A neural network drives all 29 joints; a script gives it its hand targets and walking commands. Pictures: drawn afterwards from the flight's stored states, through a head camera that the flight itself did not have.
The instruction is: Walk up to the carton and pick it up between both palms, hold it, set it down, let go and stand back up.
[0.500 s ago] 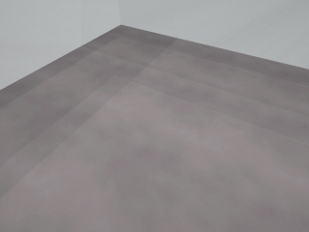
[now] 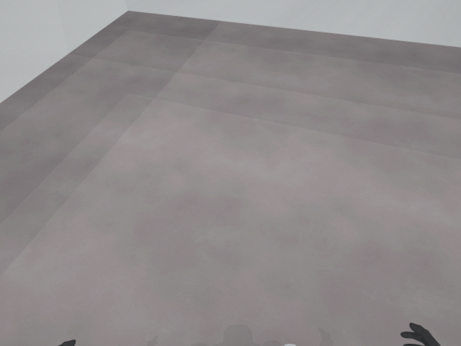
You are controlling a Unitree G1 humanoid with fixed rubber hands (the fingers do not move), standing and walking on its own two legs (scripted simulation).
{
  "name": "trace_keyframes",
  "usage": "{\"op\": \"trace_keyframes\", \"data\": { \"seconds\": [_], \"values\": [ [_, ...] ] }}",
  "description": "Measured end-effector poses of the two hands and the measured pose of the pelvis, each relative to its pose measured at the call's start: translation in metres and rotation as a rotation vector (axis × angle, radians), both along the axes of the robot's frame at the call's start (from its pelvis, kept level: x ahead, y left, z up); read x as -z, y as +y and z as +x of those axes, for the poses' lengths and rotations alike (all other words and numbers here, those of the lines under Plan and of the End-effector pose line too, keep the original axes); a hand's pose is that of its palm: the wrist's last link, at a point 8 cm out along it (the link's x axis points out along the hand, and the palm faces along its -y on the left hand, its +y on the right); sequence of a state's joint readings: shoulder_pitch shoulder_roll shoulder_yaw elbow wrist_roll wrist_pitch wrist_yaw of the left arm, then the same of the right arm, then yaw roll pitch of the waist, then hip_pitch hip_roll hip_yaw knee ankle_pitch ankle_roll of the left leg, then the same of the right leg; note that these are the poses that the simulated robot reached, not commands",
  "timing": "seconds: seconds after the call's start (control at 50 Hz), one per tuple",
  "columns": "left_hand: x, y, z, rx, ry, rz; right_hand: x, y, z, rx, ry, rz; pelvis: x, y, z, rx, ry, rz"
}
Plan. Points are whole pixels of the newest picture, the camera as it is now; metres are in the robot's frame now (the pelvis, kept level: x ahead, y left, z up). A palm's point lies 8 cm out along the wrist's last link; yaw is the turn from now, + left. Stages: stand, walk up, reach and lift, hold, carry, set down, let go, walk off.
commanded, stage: walk up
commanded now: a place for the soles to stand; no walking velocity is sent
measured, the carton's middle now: out of the picture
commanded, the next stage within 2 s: none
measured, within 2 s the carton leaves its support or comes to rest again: neither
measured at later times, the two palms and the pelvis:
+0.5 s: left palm out of the picture +0.14 +0.18 -0.11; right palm out of the picture -0.09 -0.39 -0.04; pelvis -0.04 -0.06 +0.02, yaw -17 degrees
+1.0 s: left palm out of the picture +0.15 +0.04 -0.07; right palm out of the picture -0.22 -0.46 -0.10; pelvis -0.11 -0.15 +0.01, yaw -38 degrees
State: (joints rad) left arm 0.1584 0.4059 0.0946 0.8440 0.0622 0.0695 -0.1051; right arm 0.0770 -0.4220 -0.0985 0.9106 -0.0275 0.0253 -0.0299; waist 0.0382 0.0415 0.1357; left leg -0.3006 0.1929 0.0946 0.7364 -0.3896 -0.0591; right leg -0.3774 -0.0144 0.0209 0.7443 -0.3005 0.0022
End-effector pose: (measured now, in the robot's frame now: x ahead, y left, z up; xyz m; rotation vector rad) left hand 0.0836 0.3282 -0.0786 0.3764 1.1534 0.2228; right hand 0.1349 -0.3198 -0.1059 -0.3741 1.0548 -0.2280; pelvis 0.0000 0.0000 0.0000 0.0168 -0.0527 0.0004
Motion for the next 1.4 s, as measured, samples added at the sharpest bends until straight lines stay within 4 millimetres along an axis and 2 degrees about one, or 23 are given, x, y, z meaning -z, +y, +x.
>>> {"op": "trace_keyframes", "data": {
  "seconds": [0.08, 0.14, 0.26, 0.36, 0.46, 0.56, 0.66, 0.74, 0.82, 0.88, 0.94, 1.04, 1.12, 1.26, 1.34, 1.4],
  "values": [
    [-0.004, -0.03, -0.006, 0.026, 0.02, -0.014, -0.001, -0.02, -0.012, 0.041, 0.017, 0.016, -0.006, -0.015, -0.006, 0.037, 0.02, -0.001],
    [-0.006, -0.048, -0.005, 0.041, 0.023, -0.035, -0.009, -0.027, -0.032, 0.066, 0.041, 0.023, -0.015, -0.023, -0.011, 0.066, 0.035, -0.011],
    [0.012, -0.08, 0.015, 0.125, -0.016, -0.11, -0.017, -0.037, -0.094, 0.13, 0.117, -0.002, -0.015, -0.036, -0.022, 0.113, 0.035, -0.063],
    [0.035, -0.112, 0.036, 0.218, -0.025, -0.18, -0.035, -0.044, -0.158, 0.241, 0.146, -0.054, -0.014, -0.048, -0.034, 0.181, 0.01, -0.023],
    [0.035, -0.141, 0.047, 0.335, 0.004, -0.226, -0.06, -0.064, -0.209, 0.398, 0.097, -0.111, -0.022, -0.057, -0.042, 0.266, 0.0, -0.016],
    [0.03, -0.157, 0.062, 0.418, -0.004, -0.213, -0.071, -0.085, -0.242, 0.491, 0.04, -0.14, -0.021, -0.072, -0.052, 0.348, 0.003, -0.012],
    [0.018, -0.188, 0.081, 0.514, -0.028, -0.167, -0.063, -0.107, -0.279, 0.557, 0.014, -0.119, -0.018, -0.093, -0.069, 0.423, 0.015, -0.003],
    [0.002, -0.224, 0.092, 0.592, -0.08, -0.126, -0.044, -0.132, -0.312, 0.608, 0.013, -0.086, -0.011, -0.118, -0.084, 0.477, 0.03, 0.015],
    [-0.014, -0.254, 0.082, 0.621, -0.119, -0.089, -0.017, -0.154, -0.339, 0.634, 0.058, -0.043, -0.005, -0.135, -0.096, 0.501, 0.031, -0.026],
    [-0.023, -0.263, 0.068, 0.631, -0.093, -0.066, -0.01, -0.155, -0.343, 0.653, 0.058, 0.002, -0.012, -0.142, -0.101, 0.563, 0.041, -0.014],
    [-0.022, -0.272, 0.063, 0.649, -0.052, -0.05, -0.009, -0.148, -0.347, 0.656, 0.044, 0.035, -0.015, -0.147, -0.107, 0.611, 0.05, -0.019],
    [0.001, -0.299, 0.07, 0.72, -0.025, -0.095, -0.014, -0.13, -0.368, 0.693, 0.049, 0.031, -0.011, -0.154, -0.116, 0.688, 0.06, -0.04],
    [0.019, -0.339, 0.072, 0.815, 0.013, -0.139, -0.032, -0.118, -0.408, 0.796, 0.059, -0.008, -0.014, -0.161, -0.126, 0.78, 0.036, -0.008],
    [0.024, -0.401, 0.065, 0.989, 0.081, -0.208, -0.066, -0.122, -0.49, 1.014, 0.039, -0.121, -0.022, -0.174, -0.139, 0.922, 0.022, 0.01],
    [0.02, -0.435, 0.066, 1.076, 0.066, -0.195, -0.069, -0.124, -0.534, 1.089, 0.033, -0.146, -0.019, -0.185, -0.153, 1.003, 0.02, 0.03],
    [0.013, -0.462, 0.066, 1.128, 0.032, -0.175, -0.061, -0.125, -0.567, 1.128, 0.036, -0.14, -0.014, -0.196, -0.168, 1.055, 0.017, 0.045]
  ]
}}
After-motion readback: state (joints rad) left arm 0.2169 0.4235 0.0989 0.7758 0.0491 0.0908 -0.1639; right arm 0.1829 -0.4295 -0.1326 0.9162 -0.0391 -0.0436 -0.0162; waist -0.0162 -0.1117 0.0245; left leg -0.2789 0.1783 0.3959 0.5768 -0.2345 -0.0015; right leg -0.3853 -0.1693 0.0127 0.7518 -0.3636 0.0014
